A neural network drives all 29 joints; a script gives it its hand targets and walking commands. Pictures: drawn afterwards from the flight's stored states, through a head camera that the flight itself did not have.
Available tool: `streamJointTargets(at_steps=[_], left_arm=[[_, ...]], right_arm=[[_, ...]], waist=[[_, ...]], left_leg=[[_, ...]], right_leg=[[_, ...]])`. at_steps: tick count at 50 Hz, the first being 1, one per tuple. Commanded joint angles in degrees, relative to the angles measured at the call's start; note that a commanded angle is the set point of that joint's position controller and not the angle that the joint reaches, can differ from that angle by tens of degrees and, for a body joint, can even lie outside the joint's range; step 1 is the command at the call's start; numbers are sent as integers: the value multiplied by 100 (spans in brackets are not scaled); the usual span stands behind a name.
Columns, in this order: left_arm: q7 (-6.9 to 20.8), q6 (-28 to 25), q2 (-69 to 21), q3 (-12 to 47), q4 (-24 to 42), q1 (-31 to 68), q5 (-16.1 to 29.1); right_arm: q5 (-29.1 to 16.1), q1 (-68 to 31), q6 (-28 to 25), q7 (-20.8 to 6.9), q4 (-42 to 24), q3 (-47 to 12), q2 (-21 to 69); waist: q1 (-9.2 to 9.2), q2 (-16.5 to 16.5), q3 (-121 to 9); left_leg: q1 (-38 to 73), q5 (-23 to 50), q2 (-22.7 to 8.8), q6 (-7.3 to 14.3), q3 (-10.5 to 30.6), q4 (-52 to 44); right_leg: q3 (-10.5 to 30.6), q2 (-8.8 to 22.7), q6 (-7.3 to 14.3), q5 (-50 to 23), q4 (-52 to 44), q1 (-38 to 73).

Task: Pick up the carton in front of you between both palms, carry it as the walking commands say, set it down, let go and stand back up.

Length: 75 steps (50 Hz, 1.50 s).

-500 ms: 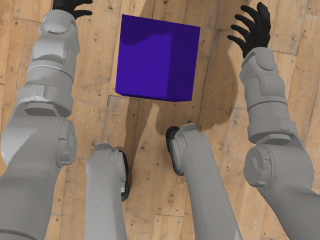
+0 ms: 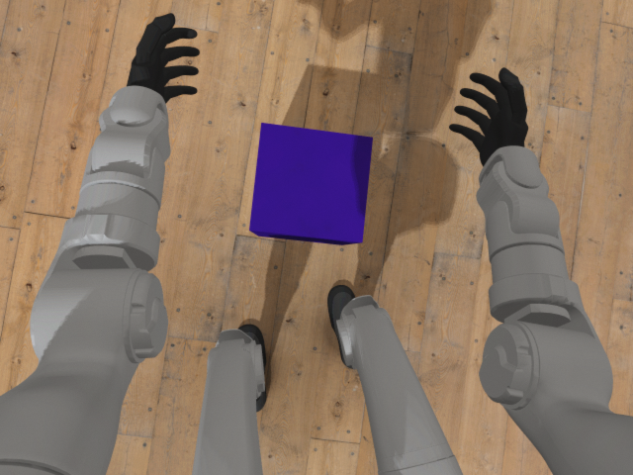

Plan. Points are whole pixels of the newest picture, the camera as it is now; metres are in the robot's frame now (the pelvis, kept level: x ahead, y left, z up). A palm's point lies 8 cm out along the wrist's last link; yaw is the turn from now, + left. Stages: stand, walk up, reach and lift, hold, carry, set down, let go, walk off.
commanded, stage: let go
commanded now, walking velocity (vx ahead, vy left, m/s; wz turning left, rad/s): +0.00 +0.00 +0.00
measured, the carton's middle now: (308, 193) +0.47 -0.08 -0.49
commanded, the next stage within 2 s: stand in 1.36 s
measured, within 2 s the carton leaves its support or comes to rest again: neither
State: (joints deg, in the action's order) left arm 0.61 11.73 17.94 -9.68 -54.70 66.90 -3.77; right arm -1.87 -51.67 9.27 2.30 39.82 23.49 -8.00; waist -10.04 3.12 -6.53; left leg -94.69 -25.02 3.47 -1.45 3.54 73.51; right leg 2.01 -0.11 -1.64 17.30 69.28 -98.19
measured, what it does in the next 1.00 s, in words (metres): rises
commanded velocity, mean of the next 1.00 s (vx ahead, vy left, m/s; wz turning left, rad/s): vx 0.00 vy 0.00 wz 0.00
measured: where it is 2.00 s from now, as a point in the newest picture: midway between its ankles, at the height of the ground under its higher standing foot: (301, 361)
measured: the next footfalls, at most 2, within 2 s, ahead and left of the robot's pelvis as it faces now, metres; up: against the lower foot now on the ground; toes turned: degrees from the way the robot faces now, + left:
none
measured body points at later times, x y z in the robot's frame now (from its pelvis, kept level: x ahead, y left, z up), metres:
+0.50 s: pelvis +0.07 -0.02 +0.12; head +0.24 -0.02 +0.53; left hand +0.41 +0.15 +0.01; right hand +0.33 -0.28 +0.02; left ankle +0.05 +0.12 -0.58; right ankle +0.10 -0.13 -0.58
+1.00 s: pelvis +0.10 +0.02 +0.16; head +0.13 +0.01 +0.61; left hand +0.28 +0.25 +0.08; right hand +0.27 -0.22 +0.08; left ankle +0.05 +0.12 -0.58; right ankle +0.10 -0.13 -0.58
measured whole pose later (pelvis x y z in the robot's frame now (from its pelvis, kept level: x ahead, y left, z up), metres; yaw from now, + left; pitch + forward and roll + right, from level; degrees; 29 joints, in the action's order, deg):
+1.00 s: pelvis +0.10 +0.02 +0.16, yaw -2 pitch +0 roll -1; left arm 2.7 3.5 12.1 -2.4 -26.1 -13.0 -0.2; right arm 0.0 12.7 4.3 -4.2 24.8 2.4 -12.2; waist -0.2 1.3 2.5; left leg -7.3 -17.9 1.4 1.1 2.9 24.9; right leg 3.4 0.0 -1.9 12.0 23.6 -12.0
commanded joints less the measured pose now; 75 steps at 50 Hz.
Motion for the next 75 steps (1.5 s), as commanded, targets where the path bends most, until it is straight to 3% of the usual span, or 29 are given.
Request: streamJointTargets(at_steps=[1,7,13,18,25,30,35,42,52,55,56,58,68,69,70,73,75], left_arm=[[-42,-153,266,-176,611,976,-167],[-444,-244,-436,-372,1503,-718,-488],[-770,-424,-814,-316,2708,-2112,-470],[-677,-650,-834,-135,2896,-3359,-256],[-439,-1027,-629,55,2596,-5020,-95],[-339,-1254,-443,144,2701,-6012,-38],[-234,-1320,-403,266,2920,-6744,44],[28,-1143,-335,492,3151,-7490,182],[300,-736,-205,699,3549,-7620,436],[317,-636,-172,672,3575,-7580,411],[201,-796,-224,699,3266,-7884,493],[113,-816,-191,686,3318,-7854,445],[129,-673,-35,629,3268,-7803,370],[-87,-832,677,394,2451,-7880,70],[-171,-914,774,393,2382,-7935,49],[-182,-1065,647,435,2186,-7668,39],[-136,-1114,639,450,2074,-7514,65]], right_arm=[[169,-554,-162,-120,-587,33,-589],[520,893,-288,-519,-1051,-222,-666],[563,2065,-409,-856,-1556,-796,-885],[337,3221,-556,-943,-1596,-1272,-834],[63,4816,-813,-816,-1877,-1757,-745],[-26,5823,-943,-683,-2238,-2009,-746],[-58,6197,-975,-640,-2335,-2095,-851],[33,6303,-833,-661,-2077,-2007,-999],[298,6326,-392,-632,-2009,-1858,-1060],[329,6249,-291,-645,-2041,-1853,-1056],[347,6032,-32,-520,-2352,-1853,-1191],[360,6205,65,-441,-2310,-1889,-1146],[285,6153,308,-306,-2458,-2079,-1050],[365,5919,-142,-107,-1609,-1854,-1628],[398,6113,-365,-65,-1544,-1841,-1616],[427,6169,-694,-121,-1211,-1909,-1507],[437,6167,-796,-164,-1041,-1905,-1576]], waist=[[-183,463,-5364],[-33,306,-5608],[110,40,-4366],[220,-261,-3292],[376,-616,-2484],[482,-565,-2017],[683,-173,-1180],[915,89,-182],[868,-180,852],[883,-165,969],[947,-213,642],[970,-105,703],[1011,-188,764],[1179,206,928],[1066,29,814],[1023,-330,723],[1001,-398,593]], left_leg=[[2767,1394,255,-46,-439,-1116],[3714,2004,244,-116,-400,-1826],[4167,1338,236,-134,-424,-2642],[4321,959,197,-47,-469,-3119],[4764,1212,142,61,-443,-3613],[5612,1749,105,113,-373,-4062],[6929,2203,0,85,-259,-4618],[7977,2508,-183,-37,-190,-5200],[8050,1947,-309,33,-141,-5605],[8002,1839,-303,54,-151,-5605],[8370,2503,-287,25,-109,-5358],[8436,2800,-246,-33,-144,-5226],[8282,2230,-105,94,-317,-5176],[7940,1480,-382,-59,-176,-4887],[8110,1156,-414,-25,-95,-4831],[8162,607,-452,61,61,-4792],[8261,895,-486,88,108,-4749]], right_leg=[[-787,-282,-227,-2091,-610,3975],[-692,-300,-87,-2590,-1180,5188],[-461,-258,21,-2099,-1880,6293],[-254,-182,19,-2010,-2395,7222],[48,-76,-40,-3095,-2836,8629],[138,-64,-94,-3853,-3203,9276],[-23,-170,-89,-3170,-3799,9237],[-255,-331,-1,-2141,-4378,9306],[-321,-443,41,-1557,-4536,9842],[-320,-443,32,-1531,-4500,10012],[-324,-573,36,-1381,-4325,9857],[-309,-555,60,-1388,-4342,9695],[-218,-428,21,-1562,-4382,9678],[15,169,9,-1409,-4421,8829],[151,247,81,-1125,-4461,8706],[311,271,176,54,-4711,8324],[340,281,205,-109,-4689,8327]])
